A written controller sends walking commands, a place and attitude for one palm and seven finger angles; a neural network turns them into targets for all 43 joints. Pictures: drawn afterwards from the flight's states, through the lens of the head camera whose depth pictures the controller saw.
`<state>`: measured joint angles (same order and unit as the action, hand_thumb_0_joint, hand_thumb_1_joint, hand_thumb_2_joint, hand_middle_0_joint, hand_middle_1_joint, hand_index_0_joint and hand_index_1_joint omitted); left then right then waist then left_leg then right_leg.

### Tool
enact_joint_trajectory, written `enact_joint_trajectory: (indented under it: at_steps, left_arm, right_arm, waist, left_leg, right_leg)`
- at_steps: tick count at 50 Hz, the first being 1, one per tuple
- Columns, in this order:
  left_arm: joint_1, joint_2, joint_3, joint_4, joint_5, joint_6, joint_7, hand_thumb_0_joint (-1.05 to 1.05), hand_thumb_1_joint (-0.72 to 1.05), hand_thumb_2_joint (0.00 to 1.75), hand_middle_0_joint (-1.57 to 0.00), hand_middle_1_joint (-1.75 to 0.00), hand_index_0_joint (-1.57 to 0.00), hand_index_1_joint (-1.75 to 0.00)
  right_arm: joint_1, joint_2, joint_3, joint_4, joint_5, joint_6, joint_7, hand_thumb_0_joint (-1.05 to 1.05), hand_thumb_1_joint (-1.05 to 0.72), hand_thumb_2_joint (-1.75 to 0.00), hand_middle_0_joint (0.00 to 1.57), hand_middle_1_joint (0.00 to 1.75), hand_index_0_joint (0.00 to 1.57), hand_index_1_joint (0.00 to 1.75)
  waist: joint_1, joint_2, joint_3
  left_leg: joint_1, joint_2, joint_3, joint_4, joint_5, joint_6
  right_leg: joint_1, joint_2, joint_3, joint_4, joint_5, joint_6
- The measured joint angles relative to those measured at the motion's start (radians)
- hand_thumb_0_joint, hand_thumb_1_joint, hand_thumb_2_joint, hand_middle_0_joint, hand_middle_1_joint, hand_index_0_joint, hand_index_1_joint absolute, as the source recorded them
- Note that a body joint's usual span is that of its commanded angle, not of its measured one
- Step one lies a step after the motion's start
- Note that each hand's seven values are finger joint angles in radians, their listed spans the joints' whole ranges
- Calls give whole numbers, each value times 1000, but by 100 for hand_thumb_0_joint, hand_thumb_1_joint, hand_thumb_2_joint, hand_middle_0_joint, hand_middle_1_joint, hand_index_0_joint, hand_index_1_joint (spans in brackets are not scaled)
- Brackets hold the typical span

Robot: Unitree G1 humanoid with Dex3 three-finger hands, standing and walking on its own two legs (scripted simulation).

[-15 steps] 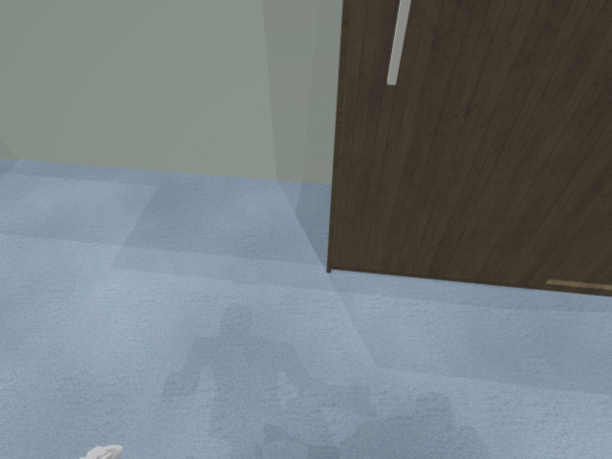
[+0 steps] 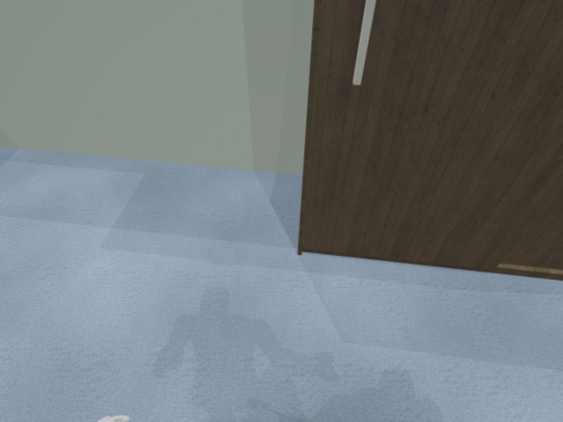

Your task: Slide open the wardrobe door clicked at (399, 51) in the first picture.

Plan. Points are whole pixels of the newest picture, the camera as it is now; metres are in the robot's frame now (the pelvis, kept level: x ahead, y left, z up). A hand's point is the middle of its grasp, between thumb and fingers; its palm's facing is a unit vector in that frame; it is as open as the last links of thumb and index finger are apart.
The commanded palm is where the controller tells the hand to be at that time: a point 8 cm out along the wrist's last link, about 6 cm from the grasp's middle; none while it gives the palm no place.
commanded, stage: stand and wait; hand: left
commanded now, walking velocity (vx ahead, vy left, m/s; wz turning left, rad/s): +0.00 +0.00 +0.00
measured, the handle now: (367, 19) +0.91 -0.14 +0.21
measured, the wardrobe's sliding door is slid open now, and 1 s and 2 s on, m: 0.00 0.00 0.00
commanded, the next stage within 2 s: look at it before walking up in 0.52 s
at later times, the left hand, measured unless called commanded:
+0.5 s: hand out of the picture +0.06 +0.24 -0.15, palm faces -0.02 -0.94 -0.35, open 7.4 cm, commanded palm none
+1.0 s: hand out of the picture +0.06 +0.25 -0.15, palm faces -0.03 -0.94 -0.34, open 7.4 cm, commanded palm none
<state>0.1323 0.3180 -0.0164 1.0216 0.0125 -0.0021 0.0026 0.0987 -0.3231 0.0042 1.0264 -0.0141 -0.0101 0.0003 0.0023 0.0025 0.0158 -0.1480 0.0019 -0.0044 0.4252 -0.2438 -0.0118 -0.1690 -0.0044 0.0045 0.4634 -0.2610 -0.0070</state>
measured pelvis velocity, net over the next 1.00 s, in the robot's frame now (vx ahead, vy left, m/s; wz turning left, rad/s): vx -0.01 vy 0.00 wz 0.00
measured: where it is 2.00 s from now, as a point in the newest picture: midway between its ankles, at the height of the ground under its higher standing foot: outside the picture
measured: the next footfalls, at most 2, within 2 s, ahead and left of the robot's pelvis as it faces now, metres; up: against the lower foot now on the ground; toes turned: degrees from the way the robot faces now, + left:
none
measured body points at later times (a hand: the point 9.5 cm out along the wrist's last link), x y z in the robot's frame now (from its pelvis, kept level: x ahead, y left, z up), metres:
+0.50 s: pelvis -0.01 -0.01 +0.00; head -0.01 -0.01 +0.45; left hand +0.06 +0.29 -0.13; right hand +0.05 -0.30 -0.14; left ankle -0.01 +0.13 -0.74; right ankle -0.01 -0.11 -0.74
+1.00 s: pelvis -0.01 +0.00 +0.00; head -0.01 +0.00 +0.45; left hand +0.06 +0.29 -0.13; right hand +0.06 -0.30 -0.13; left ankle -0.01 +0.13 -0.74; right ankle -0.01 -0.11 -0.74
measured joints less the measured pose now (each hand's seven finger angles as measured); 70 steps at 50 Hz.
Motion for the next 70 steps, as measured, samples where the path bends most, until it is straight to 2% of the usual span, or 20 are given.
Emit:
enact_joint_trajectory:
  at_steps: [22,63,70]
  left_arm:
    - [22,23,12,63,-2,-1,0,0,90,89,-21,-30,-21,-30]
    - [16,22,9,68,0,-4,-1,0,90,89,-21,-30,-21,-30]
    - [34,7,23,34,2,25,8,0,90,89,-21,-30,-21,-30]
  right_arm:
    - [52,-16,-1,80,5,6,0,1,-91,-89,20,30,20,30]
    - [26,-11,3,83,8,-1,1,1,-91,-89,20,30,20,30]
    - [15,10,-9,44,6,10,-15,1,-91,-89,20,30,20,30]
  waist:
    - [-5,4,18]
    - [0,-3,24]
    - [16,-4,28]
  left_leg:
    - [9,15,-6,-44,38,-12]
    - [19,7,-4,-71,47,-2]
    - [-8,20,37,-17,14,-5]
  right_leg:
    - [14,15,-7,-52,42,-11]
    - [28,6,-4,-89,56,0]
    - [-21,20,36,-26,36,0]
